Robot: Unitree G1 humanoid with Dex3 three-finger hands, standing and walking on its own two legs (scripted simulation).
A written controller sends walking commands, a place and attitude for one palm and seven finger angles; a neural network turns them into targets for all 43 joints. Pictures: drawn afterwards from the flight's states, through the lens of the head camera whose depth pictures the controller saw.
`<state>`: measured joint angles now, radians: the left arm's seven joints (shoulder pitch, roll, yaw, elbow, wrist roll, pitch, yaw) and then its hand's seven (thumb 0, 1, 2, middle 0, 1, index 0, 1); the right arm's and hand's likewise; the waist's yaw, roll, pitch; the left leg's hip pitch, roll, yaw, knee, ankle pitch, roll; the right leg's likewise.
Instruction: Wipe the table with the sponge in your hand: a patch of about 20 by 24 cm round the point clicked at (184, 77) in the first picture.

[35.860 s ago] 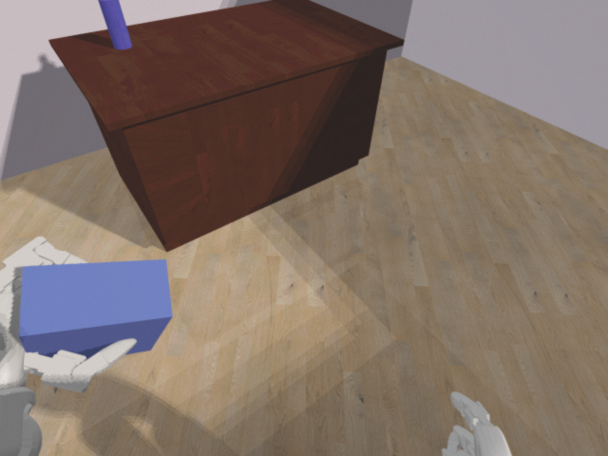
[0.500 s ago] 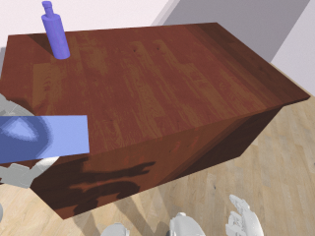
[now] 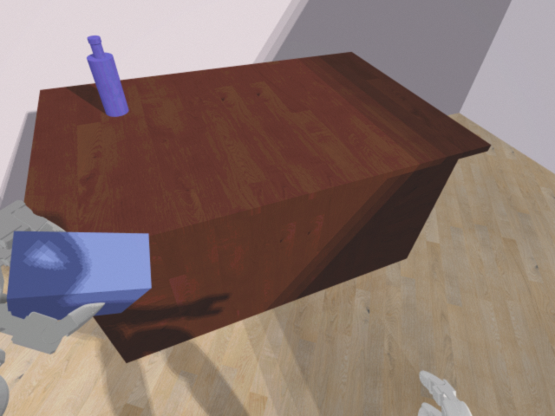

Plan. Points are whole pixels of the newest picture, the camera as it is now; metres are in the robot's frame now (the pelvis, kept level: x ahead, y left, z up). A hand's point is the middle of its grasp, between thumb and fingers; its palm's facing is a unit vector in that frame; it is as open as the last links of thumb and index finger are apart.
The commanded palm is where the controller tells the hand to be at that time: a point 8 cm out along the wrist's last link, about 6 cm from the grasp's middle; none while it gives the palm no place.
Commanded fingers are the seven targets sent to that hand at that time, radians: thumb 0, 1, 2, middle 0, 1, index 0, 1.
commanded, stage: stop stepping back and stand still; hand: left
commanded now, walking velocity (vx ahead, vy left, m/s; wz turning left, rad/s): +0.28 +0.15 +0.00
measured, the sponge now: (96, 279) +0.23 +0.21 +0.16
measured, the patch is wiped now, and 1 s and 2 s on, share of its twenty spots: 1.00 1.00 1.00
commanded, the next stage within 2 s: stand and wait in 1.90 s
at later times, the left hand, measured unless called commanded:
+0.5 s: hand out of the picture +0.04 +0.23 +0.18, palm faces +0.39 -0.84 -0.37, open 9.6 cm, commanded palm -0.01 +0.28 +0.20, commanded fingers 0.00 0.10 1.30 -1.20 -1.60 -1.20 -1.60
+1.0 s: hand out of the picture -0.03 +0.20 +0.19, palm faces +0.38 -0.86 -0.34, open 9.6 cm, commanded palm -0.08 +0.25 +0.20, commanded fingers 0.00 0.10 1.30 -1.20 -1.60 -1.20 -1.60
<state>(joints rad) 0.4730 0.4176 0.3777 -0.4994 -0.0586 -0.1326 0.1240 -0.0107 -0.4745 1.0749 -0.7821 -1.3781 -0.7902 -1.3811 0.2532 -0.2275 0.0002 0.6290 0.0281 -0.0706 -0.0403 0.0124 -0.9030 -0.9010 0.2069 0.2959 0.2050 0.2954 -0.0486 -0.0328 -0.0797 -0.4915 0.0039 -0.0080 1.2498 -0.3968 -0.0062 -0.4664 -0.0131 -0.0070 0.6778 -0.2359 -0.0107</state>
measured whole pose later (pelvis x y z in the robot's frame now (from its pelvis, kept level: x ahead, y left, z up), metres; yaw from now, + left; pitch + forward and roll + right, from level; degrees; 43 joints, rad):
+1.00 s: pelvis -0.24 -0.04 -0.01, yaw +1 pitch -1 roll -2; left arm 0.48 0.38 0.36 -0.58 -0.06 -0.16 0.12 -0.01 -0.47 1.07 -0.78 -1.38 -0.79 -1.38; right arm 0.26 -0.25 -0.01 0.65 0.03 -0.09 -0.06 0.01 -0.90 -0.90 0.21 0.30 0.20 0.30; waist -0.03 0.00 -0.05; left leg -0.39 0.07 0.03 0.76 -0.41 0.04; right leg -0.42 -0.04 -0.11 0.74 -0.34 -0.03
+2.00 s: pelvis -0.21 -0.03 +0.02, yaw +3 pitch -1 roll -1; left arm 0.48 0.34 0.29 -0.47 -0.06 -0.11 0.17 -0.01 -0.47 1.07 -0.78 -1.38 -0.79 -1.38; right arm 0.18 -0.21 0.02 0.60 0.01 -0.09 -0.07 0.01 -0.90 -0.90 0.21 0.30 0.21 0.30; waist 0.00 0.01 -0.01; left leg -0.21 0.03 0.02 0.50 -0.28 0.00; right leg -0.23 0.01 -0.04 0.45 -0.21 0.00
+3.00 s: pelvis -0.21 -0.02 +0.02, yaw +3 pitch +0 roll -1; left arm 0.47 0.33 0.29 -0.44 -0.06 -0.10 0.17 -0.01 -0.47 1.07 -0.78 -1.38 -0.78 -1.38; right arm 0.19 -0.22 0.02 0.61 0.01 -0.07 -0.07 0.01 -0.90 -0.90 0.21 0.30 0.21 0.30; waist 0.00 0.03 -0.02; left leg -0.21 0.02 0.03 0.47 -0.26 0.01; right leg -0.22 0.00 -0.03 0.41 -0.19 0.01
